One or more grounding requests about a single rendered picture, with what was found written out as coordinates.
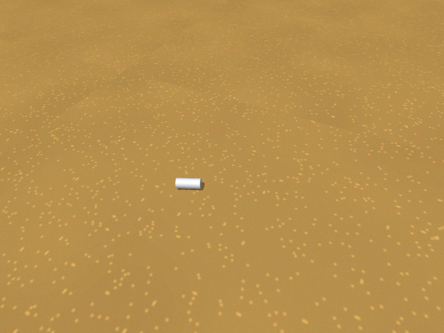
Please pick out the can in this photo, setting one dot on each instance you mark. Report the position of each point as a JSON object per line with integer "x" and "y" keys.
{"x": 188, "y": 183}

